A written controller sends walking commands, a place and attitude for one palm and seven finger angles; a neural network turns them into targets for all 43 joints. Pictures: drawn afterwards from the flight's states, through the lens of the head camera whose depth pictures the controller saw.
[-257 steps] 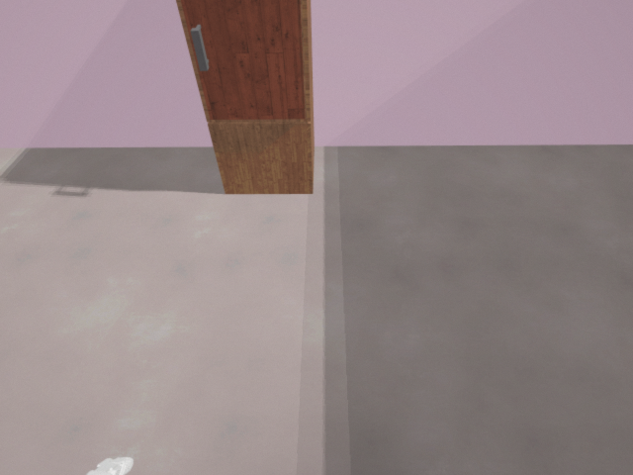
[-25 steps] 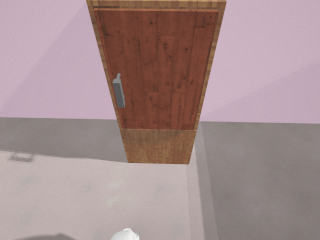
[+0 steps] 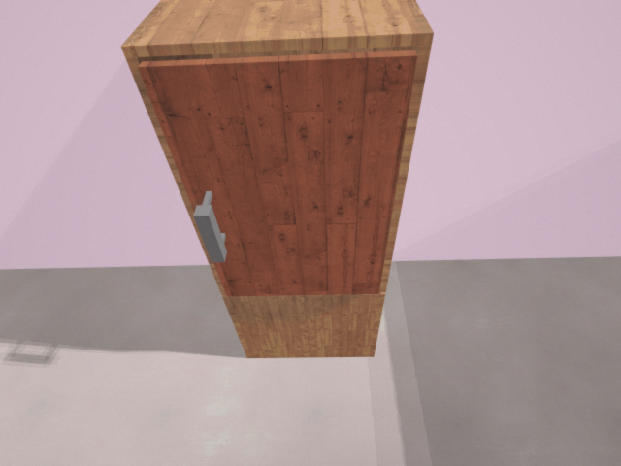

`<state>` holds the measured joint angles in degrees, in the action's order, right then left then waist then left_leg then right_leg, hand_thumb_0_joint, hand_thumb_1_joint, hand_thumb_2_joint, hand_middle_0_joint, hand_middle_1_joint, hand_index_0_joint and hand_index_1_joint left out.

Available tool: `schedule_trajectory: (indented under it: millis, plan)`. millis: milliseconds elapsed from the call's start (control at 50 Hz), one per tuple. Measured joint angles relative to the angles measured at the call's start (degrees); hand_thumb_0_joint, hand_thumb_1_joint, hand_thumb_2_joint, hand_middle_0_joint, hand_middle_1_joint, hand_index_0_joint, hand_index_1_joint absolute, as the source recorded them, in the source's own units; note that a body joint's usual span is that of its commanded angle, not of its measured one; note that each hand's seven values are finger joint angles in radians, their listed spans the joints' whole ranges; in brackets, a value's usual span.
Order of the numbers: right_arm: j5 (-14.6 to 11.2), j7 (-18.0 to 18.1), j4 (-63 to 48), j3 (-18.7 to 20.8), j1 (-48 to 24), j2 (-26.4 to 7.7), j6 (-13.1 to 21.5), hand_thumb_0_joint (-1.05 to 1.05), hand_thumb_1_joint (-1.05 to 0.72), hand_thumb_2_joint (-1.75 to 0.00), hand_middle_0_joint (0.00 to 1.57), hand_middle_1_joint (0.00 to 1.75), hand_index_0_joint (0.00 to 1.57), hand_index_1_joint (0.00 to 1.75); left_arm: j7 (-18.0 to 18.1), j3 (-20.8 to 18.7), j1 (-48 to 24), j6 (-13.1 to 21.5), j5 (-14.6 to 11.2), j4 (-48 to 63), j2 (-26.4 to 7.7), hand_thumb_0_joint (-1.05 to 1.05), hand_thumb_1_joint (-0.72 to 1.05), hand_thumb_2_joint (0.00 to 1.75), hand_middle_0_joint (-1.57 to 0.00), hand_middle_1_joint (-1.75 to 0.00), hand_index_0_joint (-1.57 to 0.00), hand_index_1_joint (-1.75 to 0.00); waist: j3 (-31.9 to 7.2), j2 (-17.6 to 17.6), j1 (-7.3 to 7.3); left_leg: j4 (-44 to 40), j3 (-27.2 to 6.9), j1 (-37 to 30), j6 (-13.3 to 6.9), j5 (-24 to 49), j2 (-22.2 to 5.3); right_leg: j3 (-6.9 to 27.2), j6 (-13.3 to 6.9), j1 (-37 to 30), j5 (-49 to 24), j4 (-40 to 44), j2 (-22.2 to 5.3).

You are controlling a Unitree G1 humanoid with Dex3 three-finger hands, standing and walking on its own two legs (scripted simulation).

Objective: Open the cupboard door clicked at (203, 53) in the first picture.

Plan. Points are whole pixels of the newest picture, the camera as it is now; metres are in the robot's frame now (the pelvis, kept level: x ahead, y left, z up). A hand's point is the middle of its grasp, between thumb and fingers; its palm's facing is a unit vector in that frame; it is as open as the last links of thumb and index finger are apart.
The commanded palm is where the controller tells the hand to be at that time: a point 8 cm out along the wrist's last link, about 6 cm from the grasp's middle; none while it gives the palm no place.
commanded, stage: come to a stop and stand still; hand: left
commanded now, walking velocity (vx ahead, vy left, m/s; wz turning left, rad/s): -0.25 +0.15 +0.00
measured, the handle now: (213, 226) +0.54 +0.23 -0.05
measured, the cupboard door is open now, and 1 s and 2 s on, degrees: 0 0 0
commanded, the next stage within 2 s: look again from close up in 1.30 s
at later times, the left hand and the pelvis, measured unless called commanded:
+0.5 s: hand out of the picture +0.00 +0.24 -0.17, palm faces +0.10 -0.97 -0.21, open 7.4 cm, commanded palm none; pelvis -0.02 +0.04 +0.01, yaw +3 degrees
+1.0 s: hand out of the picture +0.00 +0.19 -0.16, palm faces +0.03 -0.97 -0.25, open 7.3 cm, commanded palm none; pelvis -0.02 +0.01 +0.00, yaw +1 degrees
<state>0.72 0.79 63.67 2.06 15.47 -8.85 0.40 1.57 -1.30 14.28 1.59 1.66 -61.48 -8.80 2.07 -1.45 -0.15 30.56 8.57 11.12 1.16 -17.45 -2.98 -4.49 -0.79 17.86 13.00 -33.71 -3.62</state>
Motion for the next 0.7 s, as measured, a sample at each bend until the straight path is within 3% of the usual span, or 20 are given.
schedule_trajectory:
  millis: [100, 180, 240, 300, 380, 440, 540, 640, 700]
  plan:
    - [-0.33, 0.27, 0.14, 0.14, -0.05, 0.35, -1.57, 0.01, -0.92, -0.89, 0.2, 0.3, 0.2, 0.3, 0.73, 0.18, -1.99, -0.79, -0.32, -0.28, 0.38, 0.01, 0.94, 0.9, -0.2, -0.3, -0.2, -0.3, 0.0, -1.05, -0.59, 4.95, -3.06, 1.61, 0.25, -6.64, -0.02, -1.78, -1.7, -1.57, 0.81, 2.78, 1.0]
    - [-0.38, 0.58, -0.83, 0.97, -1.57, -0.32, -3.01, 0.01, -0.91, -0.89, 0.2, 0.3, 0.2, 0.3, 1.09, -0.58, -4.67, -1.35, 0.0, 1.28, 0.67, 0.01, 0.93, 0.9, -0.2, -0.3, -0.2, -0.3, 2.16, -0.54, 0.61, 16.64, -5.42, 6.09, 0.72, -11.64, 1.78, -2.42, -1.62, -1.64, -0.49, 4.23, 0.12]
    - [-0.34, 0.47, -2.17, 1.59, -3.28, -1.38, -3.67, 0.01, -0.91, -0.89, 0.2, 0.3, 0.2, 0.3, 1.2, -0.99, -5.58, -1.92, 0.29, 2.52, 0.64, 0.0, 0.93, 0.9, -0.2, -0.3, -0.2, -0.3, 3.35, 0.03, 1.34, 20.38, -6.26, 8.23, 1.06, -11.94, 2.61, -2.38, -1.04, -1.2, -1.73, 5.08, -0.76]
    - [-0.34, 0.2, -3.89, 1.84, -4.73, -2.15, -3.38, 0.01, -0.91, -0.89, 0.2, 0.3, 0.2, 0.3, 1.03, -1.34, -5.61, -2.54, 0.54, 3.04, -0.13, 0.0, 0.92, 0.9, -0.2, -0.3, -0.2, -0.3, 3.62, 1.02, 1.56, 16.57, -6.28, 7.66, 1.04, -10.13, 2.29, -2.07, -0.18, -0.3, -2.73, 5.22, -1.48]
    - [-0.07, 0.04, -5.59, 1.41, -4.39, -2.78, -1.1, 0.0, -0.91, -0.89, 0.2, 0.3, 0.2, 0.3, 0.7, -1.57, -4.33, -3.52, 0.0, 2.6, -1.56, 0.0, 0.91, 0.9, -0.2, -0.3, -0.2, -0.3, 1.95, 1.47, 1.1, -0.38, -6.42, 1.66, 0.03, -1.11, 0.68, -1.89, 1.49, 2.21, -1.61, 1.48, -1.37]
    - [0.74, 0.24, -4.72, 0.51, -3.78, -1.12, -0.82, 0.0, -0.91, -0.89, 0.2, 0.3, 0.2, 0.3, 0.24, -1.82, -3.59, -4.55, -0.29, 1.22, -2.93, 0.0, 0.91, 0.9, -0.2, -0.3, -0.2, -0.3, 1.03, 3.64, 0.92, -0.59, -6.05, 1.32, -0.89, 0.65, 1.79, 1.58, 2.04, 3.21, 6.31, -3.76, -0.51]
    - [1.02, 0.98, -3.1, -0.36, -2.27, 0.59, -0.73, 0.01, -0.93, -0.89, 0.2, 0.3, 0.2, 0.3, -0.97, -1.77, -0.86, -4.09, -0.13, -0.15, -3.29, 0.0, 0.91, 0.9, -0.2, -0.3, -0.19, -0.3, -0.95, 3.69, 1.14, -7.14, -6.04, -1.03, -1.34, 4.5, 1.89, 3.6, 2.41, 2.92, 8.49, -12.32, 1.76]
    - [0.92, 1.03, -2.43, -0.09, -2.06, 0.42, -0.1, 0.01, -0.93, -0.89, 0.2, 0.3, 0.2, 0.3, -1.12, -0.99, 0.75, -3.87, -0.52, -1.56, -2.43, 0.0, 0.91, 0.9, -0.2, -0.3, -0.19, -0.3, -0.37, 3.04, 0.29, -8.45, -5.44, -1.18, -0.91, 5.29, 1.74, 2.69, 2.69, -2.16, 9.95, -4.78, 1.87]
    - [0.23, 0.95, -1.91, -0.06, -1.84, -0.01, -0.02, 0.01, -0.92, -0.89, 0.2, 0.3, 0.2, 0.3, -0.38, -0.35, 1.05, -2.62, -0.51, -1.97, -1.68, 0.0, 0.91, 0.9, -0.2, -0.3, -0.19, -0.3, 0.19, 2.61, 0.38, -4.7, -4.91, 0.84, 0.0, 3.59, 1.47, 2.65, 1.78, -6.53, 2.55, 5.77, 2.02]
